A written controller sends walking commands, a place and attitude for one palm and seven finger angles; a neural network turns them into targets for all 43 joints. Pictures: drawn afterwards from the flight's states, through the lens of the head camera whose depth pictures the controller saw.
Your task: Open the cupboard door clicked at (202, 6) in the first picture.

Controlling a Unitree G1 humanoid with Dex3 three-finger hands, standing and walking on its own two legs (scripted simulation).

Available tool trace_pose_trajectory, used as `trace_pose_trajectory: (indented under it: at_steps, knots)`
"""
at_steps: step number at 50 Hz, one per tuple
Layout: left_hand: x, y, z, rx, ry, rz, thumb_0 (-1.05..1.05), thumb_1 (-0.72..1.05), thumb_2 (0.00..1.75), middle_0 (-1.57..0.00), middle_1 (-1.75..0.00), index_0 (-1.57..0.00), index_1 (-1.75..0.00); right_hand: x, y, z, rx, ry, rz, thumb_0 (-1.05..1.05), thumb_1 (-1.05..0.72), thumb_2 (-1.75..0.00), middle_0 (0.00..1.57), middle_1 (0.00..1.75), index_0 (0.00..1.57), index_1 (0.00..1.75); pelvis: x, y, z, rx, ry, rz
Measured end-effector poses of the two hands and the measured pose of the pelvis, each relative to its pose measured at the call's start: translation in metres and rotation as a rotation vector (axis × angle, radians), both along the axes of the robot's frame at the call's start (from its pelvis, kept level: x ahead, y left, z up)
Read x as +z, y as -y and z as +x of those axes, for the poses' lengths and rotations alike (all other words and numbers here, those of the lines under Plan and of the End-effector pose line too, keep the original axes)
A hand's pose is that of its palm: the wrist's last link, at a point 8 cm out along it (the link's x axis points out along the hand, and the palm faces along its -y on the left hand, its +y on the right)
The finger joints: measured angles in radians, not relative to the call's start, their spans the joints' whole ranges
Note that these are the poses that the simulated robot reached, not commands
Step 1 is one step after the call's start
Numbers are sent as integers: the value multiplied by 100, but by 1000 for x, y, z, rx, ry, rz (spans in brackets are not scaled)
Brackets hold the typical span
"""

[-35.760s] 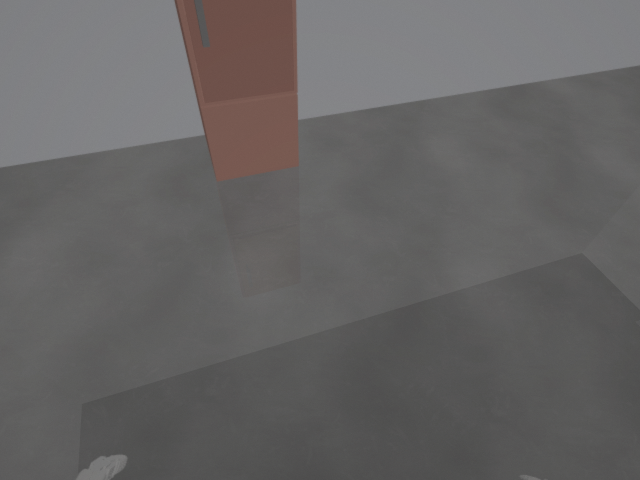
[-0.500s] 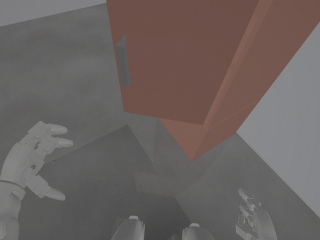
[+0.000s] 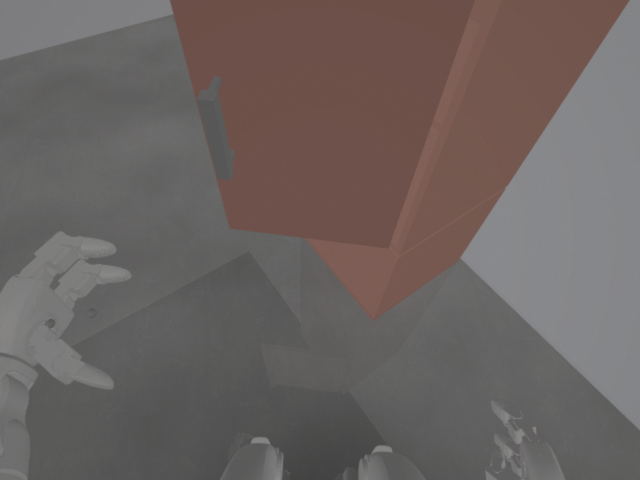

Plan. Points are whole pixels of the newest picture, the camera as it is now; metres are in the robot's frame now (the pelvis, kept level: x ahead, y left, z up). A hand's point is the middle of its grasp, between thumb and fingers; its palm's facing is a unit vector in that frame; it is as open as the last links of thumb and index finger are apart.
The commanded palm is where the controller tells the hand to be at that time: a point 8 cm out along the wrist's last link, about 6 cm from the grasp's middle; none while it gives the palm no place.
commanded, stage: raise the hand with hooked fingers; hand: left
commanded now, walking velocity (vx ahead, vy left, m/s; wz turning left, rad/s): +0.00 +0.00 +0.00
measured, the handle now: (221, 130) +0.61 +0.19 +0.04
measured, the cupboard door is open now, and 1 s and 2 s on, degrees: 47 47 47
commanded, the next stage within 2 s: move the hooked fingers beside the handle in 0.18 s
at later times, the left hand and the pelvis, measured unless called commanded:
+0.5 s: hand (107, 291) +0.31 +0.26 +0.06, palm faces -0.08 -1.00 -0.03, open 14.0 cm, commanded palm +0.30 +0.31 +0.06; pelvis -0.01 +0.00 -0.01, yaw +0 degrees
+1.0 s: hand (138, 226) +0.40 +0.26 +0.06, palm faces -0.10 -0.99 -0.02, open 14.0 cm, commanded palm +0.39 +0.31 +0.05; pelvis +0.00 +0.01 -0.01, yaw -1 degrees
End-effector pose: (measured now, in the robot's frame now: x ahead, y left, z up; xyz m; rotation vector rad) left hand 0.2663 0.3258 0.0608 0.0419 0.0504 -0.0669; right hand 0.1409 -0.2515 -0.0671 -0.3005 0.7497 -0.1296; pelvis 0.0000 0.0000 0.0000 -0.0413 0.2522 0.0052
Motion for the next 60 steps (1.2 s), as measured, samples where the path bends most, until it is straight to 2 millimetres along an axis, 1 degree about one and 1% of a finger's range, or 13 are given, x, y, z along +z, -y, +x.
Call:
trace_pose_trajectory:
  at_steps: [11,18,22,26,30,34,38,42,45,50,60]
  knots:
    - [4,4,-6,3,16,-1,-1,-50,30,-30,-120,-30,-120,0,-1,6,10,26,17,1,-90,-90,20,30,20,30,0,6,-3,2,10,1]
    - [-6,4,-3,-4,-11,-15,-1,-50,30,-30,-120,-30,-120,-2,-2,5,14,23,7,1,-90,-90,21,30,20,30,-3,5,-5,6,9,-2]
    - [-5,6,11,-10,19,-13,-1,-50,30,-30,-120,-30,-120,-6,-2,2,13,4,-8,1,-90,-90,21,30,20,30,-5,3,-7,8,4,-5]
    - [-3,7,34,-20,40,-19,-1,-50,30,-30,-120,-30,-120,-11,-2,-5,-1,-24,-16,1,-90,-90,21,30,20,30,-7,1,-9,8,-7,-6]
    - [-4,9,58,-37,13,-23,-1,-50,30,-30,-120,-30,-120,-15,-2,-15,-25,-59,-13,1,-90,-90,21,30,20,30,-7,-1,-8,2,-21,-4]
    - [-3,12,75,-47,-3,-21,-1,-50,30,-30,-120,-30,-120,-17,-2,-27,-52,-100,-7,1,-90,-90,21,30,20,30,-6,-4,-6,-7,-34,-1]
    - [-2,11,87,-27,6,-25,-1,-50,30,-30,-120,-30,-120,-20,-1,-39,-74,-148,-5,1,-90,-90,21,30,20,30,-5,-6,-3,-15,-44,2]
    - [-6,7,99,-4,2,-27,-1,-50,30,-30,-120,-30,-120,-24,1,-48,-88,-200,-13,1,-90,-90,21,30,20,30,-6,-7,-1,-17,-56,1]
    - [-6,7,107,-13,7,-18,-1,-50,30,-30,-120,-30,-120,-26,3,-54,-99,-234,-19,1,-90,-90,21,30,20,30,-7,-8,0,-16,-63,-1]
    - [-4,13,121,-34,23,-26,-1,-50,30,-30,-120,-30,-120,-28,5,-61,-115,-275,-26,1,-90,-90,21,30,20,30,-7,-9,1,-17,-72,-4]
    - [2,16,147,-21,29,-20,-1,-50,30,-30,-120,-30,-120,-32,6,-72,-136,-322,-22,0,-90,-90,20,30,20,30,-9,-8,-1,-21,-86,-6]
